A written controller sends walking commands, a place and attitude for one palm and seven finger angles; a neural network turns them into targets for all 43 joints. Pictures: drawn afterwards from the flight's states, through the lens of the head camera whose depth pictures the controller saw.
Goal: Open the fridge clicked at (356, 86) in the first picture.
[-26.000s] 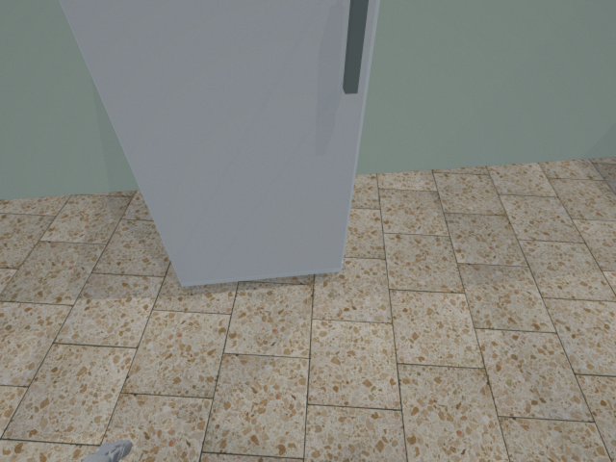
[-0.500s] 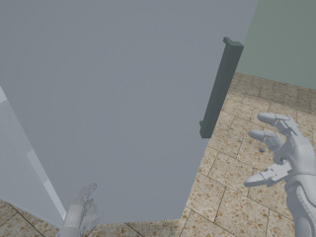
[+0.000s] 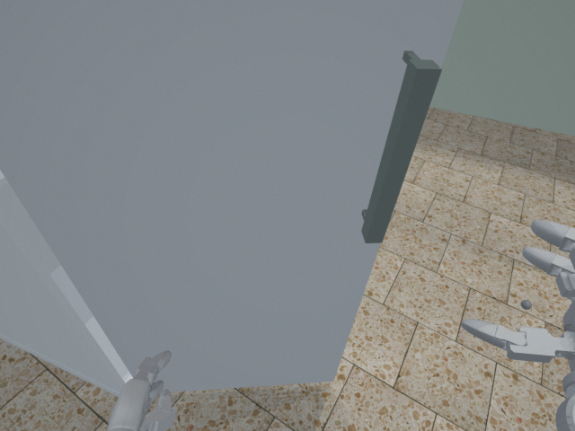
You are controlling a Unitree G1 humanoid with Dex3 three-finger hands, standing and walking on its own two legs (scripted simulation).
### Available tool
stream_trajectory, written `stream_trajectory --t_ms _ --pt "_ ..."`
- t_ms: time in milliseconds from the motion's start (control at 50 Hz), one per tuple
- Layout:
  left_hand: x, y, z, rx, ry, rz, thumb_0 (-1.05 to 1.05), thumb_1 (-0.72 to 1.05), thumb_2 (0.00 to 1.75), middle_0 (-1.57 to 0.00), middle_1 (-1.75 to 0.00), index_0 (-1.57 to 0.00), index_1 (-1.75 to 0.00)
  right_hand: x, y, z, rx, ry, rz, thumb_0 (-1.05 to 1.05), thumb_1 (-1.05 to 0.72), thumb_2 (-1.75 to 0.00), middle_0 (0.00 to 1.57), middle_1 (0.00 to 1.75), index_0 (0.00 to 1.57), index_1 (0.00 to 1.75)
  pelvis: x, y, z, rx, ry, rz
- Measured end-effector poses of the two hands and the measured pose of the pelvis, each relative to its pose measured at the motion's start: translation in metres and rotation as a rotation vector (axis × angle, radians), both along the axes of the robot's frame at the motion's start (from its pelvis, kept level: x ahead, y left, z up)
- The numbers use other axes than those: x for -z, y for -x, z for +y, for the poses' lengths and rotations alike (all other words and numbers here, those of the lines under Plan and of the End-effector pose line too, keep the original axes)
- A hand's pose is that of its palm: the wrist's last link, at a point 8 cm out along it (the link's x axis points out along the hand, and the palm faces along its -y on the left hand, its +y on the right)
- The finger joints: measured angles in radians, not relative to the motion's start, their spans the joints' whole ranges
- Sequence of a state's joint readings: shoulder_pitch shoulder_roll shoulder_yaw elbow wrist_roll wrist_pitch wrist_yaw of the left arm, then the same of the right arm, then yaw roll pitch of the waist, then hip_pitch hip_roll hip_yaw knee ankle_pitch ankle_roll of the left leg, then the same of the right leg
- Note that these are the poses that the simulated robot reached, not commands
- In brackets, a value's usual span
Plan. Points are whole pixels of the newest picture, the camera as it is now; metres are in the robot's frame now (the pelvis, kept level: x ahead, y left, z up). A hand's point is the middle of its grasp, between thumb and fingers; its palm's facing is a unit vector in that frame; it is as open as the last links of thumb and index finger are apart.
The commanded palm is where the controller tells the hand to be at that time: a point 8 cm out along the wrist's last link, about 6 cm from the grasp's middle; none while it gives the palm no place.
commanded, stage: draw the hand back to the body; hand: right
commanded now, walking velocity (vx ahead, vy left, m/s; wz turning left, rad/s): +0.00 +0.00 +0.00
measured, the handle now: (388, 158) +0.42 -0.15 +0.20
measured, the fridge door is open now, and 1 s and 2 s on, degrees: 64 64 64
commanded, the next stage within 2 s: step back with the hand held close in 0.80 s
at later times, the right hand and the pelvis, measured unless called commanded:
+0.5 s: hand (559, 318) +0.20 -0.29 +0.15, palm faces +0.48 +0.80 -0.35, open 8.1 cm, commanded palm +0.15 -0.32 +0.18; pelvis +0.01 -0.01 +0.00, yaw +1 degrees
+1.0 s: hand (556, 307) +0.20 -0.28 +0.17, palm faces +0.49 +0.79 -0.36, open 7.4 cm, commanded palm +0.15 -0.31 +0.17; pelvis +0.01 -0.01 +0.00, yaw +0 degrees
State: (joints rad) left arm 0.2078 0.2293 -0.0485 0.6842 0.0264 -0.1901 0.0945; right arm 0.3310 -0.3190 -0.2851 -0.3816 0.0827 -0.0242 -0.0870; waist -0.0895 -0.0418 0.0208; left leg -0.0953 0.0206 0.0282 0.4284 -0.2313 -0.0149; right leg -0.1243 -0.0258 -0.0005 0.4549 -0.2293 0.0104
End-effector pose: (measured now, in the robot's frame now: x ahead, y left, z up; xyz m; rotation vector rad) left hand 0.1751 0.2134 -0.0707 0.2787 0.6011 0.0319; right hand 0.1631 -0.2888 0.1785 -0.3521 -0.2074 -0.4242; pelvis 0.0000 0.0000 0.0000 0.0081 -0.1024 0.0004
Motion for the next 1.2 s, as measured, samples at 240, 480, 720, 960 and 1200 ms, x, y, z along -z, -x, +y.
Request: stream_trajectory --t_ms 240,480,720,960,1200 --pt "0.005 0.012 -0.002 -0.064 0.006 0.042 0.01 0.9 0.9 -0.2 -0.3 -0.21 -0.3 0.001 -0.005 -0.016 0.003 0.055 0.014 -0.01 -0.26 -0.59 0.23 0.67 0.23 0.68 -0.003 -0.006 -0.01 -0.022 0.002 -0.007" --pt "-0.008 -0.01 -0.006 -0.046 -0.011 0.006 0.01 0.9 0.9 -0.2 -0.3 -0.21 -0.3 0.011 0.009 -0.037 0.077 0.046 0.064 0.0 -0.69 -0.8 0.22 0.42 0.22 0.43 -0.004 -0.01 -0.015 -0.019 -0.001 -0.003" --pt "-0.01 -0.021 -0.016 -0.011 -0.004 -0.009 0.01 0.9 0.9 -0.2 -0.3 -0.21 -0.3 0.009 0.008 -0.036 0.093 0.029 0.043 0.01 -0.87 -0.88 0.21 0.31 0.21 0.32 -0.004 -0.012 -0.014 -0.009 0.0 -0.008" --pt "-0.003 -0.011 -0.01 -0.026 0.009 0.023 0.01 0.9 0.9 -0.2 -0.3 -0.21 -0.3 0.003 0.007 -0.029 0.078 0.051 0.039 0.01 -0.89 -0.89 0.21 0.3 0.21 0.31 -0.004 -0.01 -0.01 -0.01 -0.002 -0.004" --pt "-0.005 0.015 0.011 -0.147 -0.019 0.061 0.01 0.9 0.9 -0.2 -0.3 -0.21 -0.3 0.001 0.006 -0.019 -0.048 0.173 0.067 0.01 -0.89 -0.89 0.21 0.3 0.21 0.31 -0.001 0.012 -0.018 -0.027 -0.001 0.089"
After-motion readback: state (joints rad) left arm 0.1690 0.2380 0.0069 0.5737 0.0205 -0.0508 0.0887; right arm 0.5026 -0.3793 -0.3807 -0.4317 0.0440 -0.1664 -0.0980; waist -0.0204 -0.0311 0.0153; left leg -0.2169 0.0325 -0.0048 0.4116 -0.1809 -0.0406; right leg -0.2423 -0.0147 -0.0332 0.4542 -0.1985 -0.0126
